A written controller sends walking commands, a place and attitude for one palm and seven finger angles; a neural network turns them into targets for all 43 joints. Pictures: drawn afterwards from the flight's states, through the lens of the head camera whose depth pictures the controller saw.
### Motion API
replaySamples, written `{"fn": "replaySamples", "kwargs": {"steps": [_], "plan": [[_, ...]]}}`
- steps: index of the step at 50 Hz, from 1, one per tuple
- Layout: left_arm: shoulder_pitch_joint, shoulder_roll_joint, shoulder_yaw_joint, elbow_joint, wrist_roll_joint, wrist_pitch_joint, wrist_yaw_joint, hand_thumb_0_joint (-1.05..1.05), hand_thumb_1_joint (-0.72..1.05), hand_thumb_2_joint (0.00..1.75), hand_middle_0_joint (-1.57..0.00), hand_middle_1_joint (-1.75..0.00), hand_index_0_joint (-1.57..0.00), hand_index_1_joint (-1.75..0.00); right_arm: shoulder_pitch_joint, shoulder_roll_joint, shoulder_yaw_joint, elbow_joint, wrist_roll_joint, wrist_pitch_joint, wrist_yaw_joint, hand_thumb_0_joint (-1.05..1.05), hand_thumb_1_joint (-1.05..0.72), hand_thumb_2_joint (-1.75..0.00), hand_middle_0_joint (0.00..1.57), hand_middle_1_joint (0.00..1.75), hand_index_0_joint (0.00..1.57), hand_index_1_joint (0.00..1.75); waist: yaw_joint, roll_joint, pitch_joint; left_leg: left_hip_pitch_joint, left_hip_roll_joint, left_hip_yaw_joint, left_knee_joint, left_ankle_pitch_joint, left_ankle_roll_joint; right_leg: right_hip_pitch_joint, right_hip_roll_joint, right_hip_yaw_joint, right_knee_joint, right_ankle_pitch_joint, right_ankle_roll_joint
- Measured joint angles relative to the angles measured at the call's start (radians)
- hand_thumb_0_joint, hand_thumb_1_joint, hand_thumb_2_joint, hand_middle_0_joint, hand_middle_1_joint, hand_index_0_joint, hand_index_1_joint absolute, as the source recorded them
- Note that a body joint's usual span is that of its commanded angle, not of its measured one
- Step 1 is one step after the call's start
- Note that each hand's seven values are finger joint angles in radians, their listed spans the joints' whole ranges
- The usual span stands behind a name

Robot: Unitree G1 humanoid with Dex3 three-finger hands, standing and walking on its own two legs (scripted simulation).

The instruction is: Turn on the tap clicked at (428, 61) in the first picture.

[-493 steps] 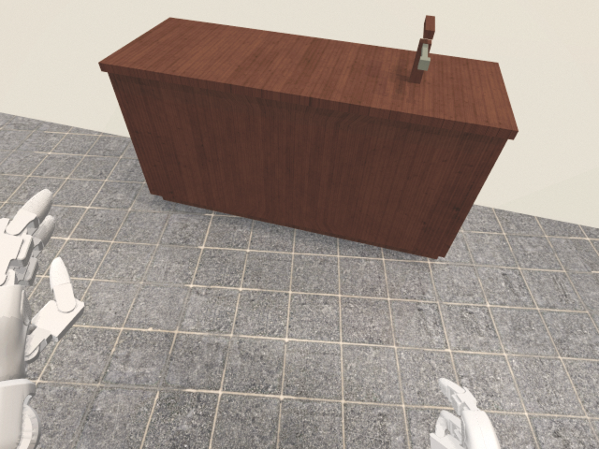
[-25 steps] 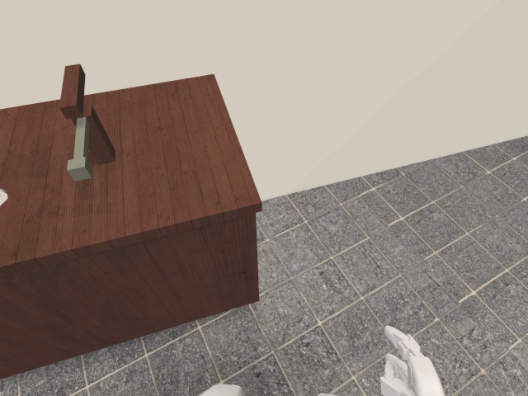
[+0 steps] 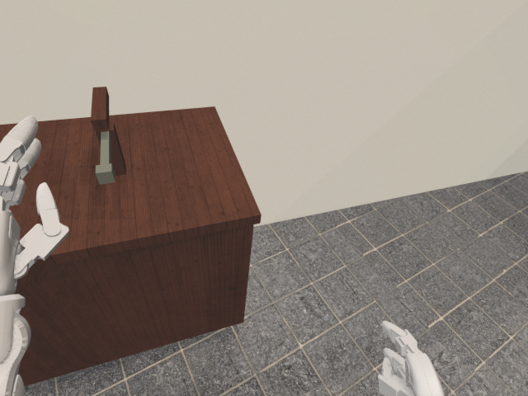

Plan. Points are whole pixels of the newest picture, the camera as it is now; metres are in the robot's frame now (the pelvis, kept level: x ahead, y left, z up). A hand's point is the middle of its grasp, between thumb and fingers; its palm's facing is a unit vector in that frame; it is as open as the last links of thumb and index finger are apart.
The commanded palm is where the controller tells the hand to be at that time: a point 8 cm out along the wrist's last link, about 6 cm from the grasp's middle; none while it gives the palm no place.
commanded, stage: come to a stop and stand still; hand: left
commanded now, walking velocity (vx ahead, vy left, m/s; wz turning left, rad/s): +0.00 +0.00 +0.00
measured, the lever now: (105, 173) +0.46 +0.36 +0.05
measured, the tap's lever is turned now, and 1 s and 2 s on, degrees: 0 0 0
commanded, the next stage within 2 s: look again from close up in 1.70 s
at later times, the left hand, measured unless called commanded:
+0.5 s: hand (15, 273) +0.18 +0.29 +0.17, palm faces +0.47 -0.81 -0.35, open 7.4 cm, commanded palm +0.13 +0.32 +0.17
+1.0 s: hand (34, 245) +0.22 +0.31 +0.15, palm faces +0.38 -0.84 -0.40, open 7.4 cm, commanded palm +0.16 +0.34 +0.17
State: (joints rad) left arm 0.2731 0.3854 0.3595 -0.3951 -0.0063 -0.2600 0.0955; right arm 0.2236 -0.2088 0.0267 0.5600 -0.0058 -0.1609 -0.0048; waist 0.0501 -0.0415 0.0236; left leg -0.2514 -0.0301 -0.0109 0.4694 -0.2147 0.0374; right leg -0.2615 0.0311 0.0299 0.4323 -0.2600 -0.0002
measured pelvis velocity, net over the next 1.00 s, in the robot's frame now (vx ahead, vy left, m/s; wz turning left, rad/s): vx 0.00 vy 0.06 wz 0.01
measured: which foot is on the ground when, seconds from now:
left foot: down 0.00-1.00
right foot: down 0.00-0.58, up 0.60-0.80, down 0.82-1.00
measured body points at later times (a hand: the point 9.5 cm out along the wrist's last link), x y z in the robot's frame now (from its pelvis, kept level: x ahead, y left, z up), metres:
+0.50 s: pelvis -0.02 +0.03 -0.01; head -0.03 +0.05 +0.44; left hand +0.15 +0.33 +0.19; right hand +0.17 -0.18 -0.08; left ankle +0.04 +0.10 -0.73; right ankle +0.04 -0.10 -0.74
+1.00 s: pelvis +0.00 +0.06 +0.00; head +0.02 +0.07 +0.45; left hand +0.20 +0.35 +0.17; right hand +0.19 -0.15 -0.07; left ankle +0.03 +0.10 -0.74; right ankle -0.02 -0.06 -0.74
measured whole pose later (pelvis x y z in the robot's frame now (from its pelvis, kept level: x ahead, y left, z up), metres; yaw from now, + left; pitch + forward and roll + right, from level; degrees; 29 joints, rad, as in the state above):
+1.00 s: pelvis +0.00 +0.06 +0.00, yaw +0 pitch +1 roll -1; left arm 0.41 0.37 0.33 -0.41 -0.02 -0.18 0.11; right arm 0.18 -0.18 0.05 0.59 -0.02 -0.10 -0.02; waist 0.03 -0.01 0.02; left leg -0.23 -0.10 0.04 0.35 -0.14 0.09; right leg -0.15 0.03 0.03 0.36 -0.22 -0.01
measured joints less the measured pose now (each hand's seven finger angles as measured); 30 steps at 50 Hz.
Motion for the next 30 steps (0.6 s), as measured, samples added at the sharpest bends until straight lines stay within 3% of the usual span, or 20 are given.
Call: {"fn": "replaySamples", "kwargs": {"steps": [6,11,17,21,24,26,30], "plan": [[0.055,-0.023,-0.028,0.051,0.010,0.037,-0.024,0.02,0.90,0.90,-0.21,-0.30,-0.21,-0.30,0.024,0.017,0.008,0.014,-0.005,0.035,0.000,0.01,-0.90,-0.90,0.21,0.30,0.20,0.30,-0.014,0.010,0.003,-0.013,-0.007,0.021,0.012,-0.024,0.000,-0.004,-0.012,0.015,-0.005,0.032,0.007],[0.089,-0.040,-0.035,0.005,0.018,0.060,-0.027,0.02,0.89,0.90,-0.21,-0.30,-0.21,-0.30,0.032,0.025,0.014,0.033,-0.015,0.040,-0.002,0.01,-0.90,-0.90,0.21,0.30,0.20,0.30,-0.008,0.007,0.036,-0.024,-0.003,0.021,0.018,-0.014,0.003,-0.003,-0.008,0.013,-0.018,0.026,0.009],[0.056,-0.005,-0.003,-0.033,0.030,0.043,-0.018,0.02,0.89,0.90,-0.21,-0.30,-0.21,-0.30,0.041,0.045,0.007,0.041,-0.010,0.027,-0.002,0.01,-0.90,-0.90,0.21,0.30,0.20,0.30,-0.006,-0.009,0.050,-0.009,-0.015,0.041,-0.009,0.020,0.023,0.006,-0.006,0.002,0.100,-0.063,0.003],[0.045,-0.016,0.010,-0.022,0.024,0.032,-0.014,0.02,0.89,0.90,-0.21,-0.30,-0.21,-0.30,0.030,0.032,0.006,0.044,-0.016,0.032,0.008,0.01,-0.90,-0.90,0.21,0.30,0.20,0.30,-0.014,0.013,0.024,-0.051,-0.013,0.044,0.035,-0.029,0.001,0.051,0.005,-0.010,0.022,0.048,-0.016],[0.080,-0.036,-0.001,-0.041,0.013,0.034,-0.013,0.02,0.89,0.90,-0.21,-0.30,-0.21,-0.30,0.004,0.008,0.004,0.054,-0.017,0.035,0.009,0.01,-0.90,-0.90,0.21,0.30,0.20,0.30,0.004,0.035,0.006,-0.103,-0.012,0.019,0.159,-0.081,-0.029,0.029,0.015,-0.004,0.005,0.090,-0.019],[0.106,-0.049,-0.015,-0.046,0.004,0.042,-0.012,0.02,0.89,0.90,-0.21,-0.30,-0.21,-0.30,-0.005,-0.003,0.002,0.057,-0.012,0.035,0.004,0.01,-0.90,-0.90,0.21,0.30,0.21,0.30,0.012,0.041,-0.013,-0.077,-0.006,0.007,0.150,-0.081,-0.034,0.008,0.017,-0.002,0.016,0.096,-0.010],[0.089,-0.054,-0.036,0.003,0.005,0.068,-0.004,0.02,0.89,0.90,-0.21,-0.30,-0.21,-0.30,-0.019,0.008,-0.004,0.064,0.000,0.023,-0.017,0.01,-0.90,-0.90,0.21,0.30,0.20,0.30,0.009,0.004,0.006,-0.021,-0.042,0.024,0.069,0.011,0.048,-0.005,-0.004,0.032,0.089,0.028,0.005]]}}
